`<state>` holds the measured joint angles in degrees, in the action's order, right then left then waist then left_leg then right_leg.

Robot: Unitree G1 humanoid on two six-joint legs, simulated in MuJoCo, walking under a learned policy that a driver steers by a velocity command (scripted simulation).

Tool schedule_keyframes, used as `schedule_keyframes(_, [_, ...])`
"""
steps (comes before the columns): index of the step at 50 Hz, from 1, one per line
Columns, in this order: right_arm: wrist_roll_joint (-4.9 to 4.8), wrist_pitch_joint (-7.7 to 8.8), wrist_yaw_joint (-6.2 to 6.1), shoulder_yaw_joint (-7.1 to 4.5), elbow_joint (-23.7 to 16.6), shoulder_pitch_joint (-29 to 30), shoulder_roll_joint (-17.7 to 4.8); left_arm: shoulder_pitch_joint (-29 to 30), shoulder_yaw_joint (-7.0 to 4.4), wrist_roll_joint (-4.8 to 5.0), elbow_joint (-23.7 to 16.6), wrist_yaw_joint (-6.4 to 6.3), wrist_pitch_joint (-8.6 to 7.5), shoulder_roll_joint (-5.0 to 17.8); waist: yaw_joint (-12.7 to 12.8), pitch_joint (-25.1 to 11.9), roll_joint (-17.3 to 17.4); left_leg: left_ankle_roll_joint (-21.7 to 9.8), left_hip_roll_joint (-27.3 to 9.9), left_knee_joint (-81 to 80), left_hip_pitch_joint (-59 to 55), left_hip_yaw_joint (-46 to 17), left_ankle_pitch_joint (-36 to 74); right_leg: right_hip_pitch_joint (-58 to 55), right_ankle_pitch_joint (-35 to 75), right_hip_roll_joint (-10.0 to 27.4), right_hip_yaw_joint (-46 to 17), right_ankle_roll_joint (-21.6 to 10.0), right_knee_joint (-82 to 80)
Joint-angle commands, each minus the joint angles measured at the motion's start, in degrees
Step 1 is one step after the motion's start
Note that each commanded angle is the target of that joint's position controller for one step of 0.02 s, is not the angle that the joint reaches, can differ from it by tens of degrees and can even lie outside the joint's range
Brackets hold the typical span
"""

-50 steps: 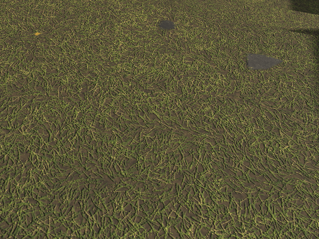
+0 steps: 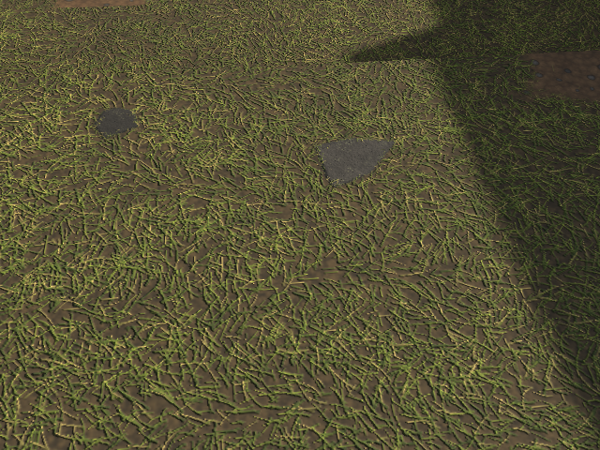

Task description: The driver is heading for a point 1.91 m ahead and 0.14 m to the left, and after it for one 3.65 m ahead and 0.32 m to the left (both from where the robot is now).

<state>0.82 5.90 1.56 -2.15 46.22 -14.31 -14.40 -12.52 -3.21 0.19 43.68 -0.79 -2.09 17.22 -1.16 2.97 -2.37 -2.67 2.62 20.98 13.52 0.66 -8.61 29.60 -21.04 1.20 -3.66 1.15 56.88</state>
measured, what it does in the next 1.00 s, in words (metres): steps on the spot: right foot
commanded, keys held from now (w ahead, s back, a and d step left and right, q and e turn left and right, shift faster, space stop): no key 1.00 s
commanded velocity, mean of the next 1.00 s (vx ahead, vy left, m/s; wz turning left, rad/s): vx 0.06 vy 0.00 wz -0.03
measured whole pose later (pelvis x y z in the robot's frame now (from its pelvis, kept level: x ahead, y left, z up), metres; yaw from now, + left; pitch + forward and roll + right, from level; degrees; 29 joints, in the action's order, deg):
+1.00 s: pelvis +0.09 -0.03 -0.01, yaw +0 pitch -1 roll +0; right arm 0.6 0.4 -2.3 -0.7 60.4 -17.5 -12.2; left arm -5.6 -2.9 0.1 57.9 -1.6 1.0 12.9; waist -0.6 2.3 -0.1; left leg 1.1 -0.9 28.4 5.9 0.3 -21.1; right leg 18.1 -10.5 -1.7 -0.9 -1.6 30.0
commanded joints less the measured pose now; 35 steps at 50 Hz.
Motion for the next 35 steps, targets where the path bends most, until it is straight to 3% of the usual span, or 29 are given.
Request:
schedule_keyframes(1, [-0.36,-0.01,-0.75,-1.99,-2.9,4.0,-9.2,-3.1,0.18,-0.35,-2.7,-0.07,0.18,0.7,2.5,-8.5,8.8,-9.6,-13.4,-4.5,-3.8,-6.4,43.7,-5.2,7.4,1.5,0.9,1.4,-11.1])
schedule_keyframes(6, [-1.0,-1.74,-1.24,-1.95,0.0,1.5,-10.0,3.0,-0.24,-0.39,-3.8,0.26,0.59,2.7,0.3,-7.9,8.3,-8.4,-13.8,-3.8,-4.8,-6.0,33.0,-9.8,15.7,0.2,1.5,0.2,-21.6])
schedule_keyframes(9, [-1.84,-2.3,-1.37,-1.45,1.0,2.2,-9.0,2.7,-0.78,-1.02,-3.6,0.3,0.3,3.4,2.0,-6.8,7.1,-5.6,-12.4,0.5,-3.8,-7.0,21.8,-16.6,22.1,-0.4,2.0,-2.6,-32.4])
schedule_keyframes(10, [-1.11,-2.05,-1.34,-0.91,1.7,-0.1,-7.5,2.3,-1.32,-1.43,-3.7,-0.1,0.21,5.7,1.6,-7.8,4.1,-2.9,-10.0,3.0,-2.0,-6.2,15.9,-21.9,35.1,3.2,-1.8,-4.1,-34.3])
schedule_keyframes(11, [0.6,-1.5,-1.16,-0.43,2.0,-4.5,-6.1,2.4,-1.81,-1.73,-4.4,-0.61,0.53,8.8,-1.3,-11.0,-1.5,-0.1,-6.0,6.3,2.5,-3.7,2.7,-29.5,50.2,9.4,-7.0,-7.4,-29.9])
schedule_keyframes(12, [0.59,-1.68,-1.37,0.38,3.2,-7.8,-3.7,3.1,-0.99,-1.54,-3.9,-0.73,1.23,5.4,-2.3,-13.8,-6.4,2.4,-4.7,7.1,4.4,-1.9,-9.6,-31.6,49.1,12.4,-9.9,-12.2,-28.6])
schedule_keyframes(13, [0.49,-2.35,-1.65,0.42,2.8,-5.2,-4.9,4.7,-0.31,-0.72,-4.0,-0.34,1.62,2.6,-1.1,-12.3,-5.2,3.5,-4.9,6.3,4.2,-2.1,-10.9,-29.3,42.5,11.3,-10.4,-12.7,-29.1])
schedule_keyframes(14, [0.15,-3.22,-1.94,0.22,2.5,-3.4,-5.8,6.2,-0.21,-0.47,-3.9,0.08,1.83,2.2,-1.0,-10.6,-4.3,3.8,-4.9,5.2,3.8,-2.0,-8.8,-26.7,35.4,9.1,-9.2,-11.1,-29.5])
schedule_keyframes(17, [0.05,-5.28,-2.65,-0.31,3.2,-2.5,-8.1,7.9,-0.65,-0.58,-3.7,0.98,1.29,3.9,-0.7,-7.2,-1.6,3.2,-4.8,3.8,1.2,-2.0,-3.2,-21.7,33.0,5.2,-5.6,-7.9,-28.7])
schedule_keyframes(23, [-0.23,-6.14,-3.36,-0.27,5.1,-1.7,-7.3,7.7,-0.79,-0.43,-0.6,0.83,0.68,3.4,-0.2,-8.5,0.5,3.7,-5.3,4.0,-2.5,-2.2,1.1,-23.1,38.5,4.3,-4.4,-7.9,-27.1])
schedule_keyframes(29, [-0.24,-6.93,-3.81,-0.4,7.5,-1.4,-6.6,8.9,-0.93,-0.28,2.5,0.49,1.12,3.1,-0.4,-6.0,1.5,3.6,-5.1,3.0,-3.0,-1.8,-2.1,-21.0,29.3,3.3,-3.8,-7.4,-29.1])
schedule_keyframes(35, [-0.25,-6.48,-4.02,-0.33,9.8,-2.1,-6.1,9.2,-1.03,-0.21,5.8,-0.33,1.68,3.0,0.0,-3.8,1.6,3.3,-5.0,2.1,-1.3,-1.4,-5.4,-20.0,20.2,2.3,-3.0,-6.4,-30.8])
Next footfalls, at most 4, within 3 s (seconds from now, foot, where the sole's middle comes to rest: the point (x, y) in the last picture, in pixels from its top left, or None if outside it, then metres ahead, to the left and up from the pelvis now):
0.20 right None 0.19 -0.14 -0.78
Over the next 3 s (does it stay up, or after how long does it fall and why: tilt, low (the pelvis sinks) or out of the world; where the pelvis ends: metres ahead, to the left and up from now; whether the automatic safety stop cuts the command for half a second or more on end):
stays up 0.17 -0.05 -0.01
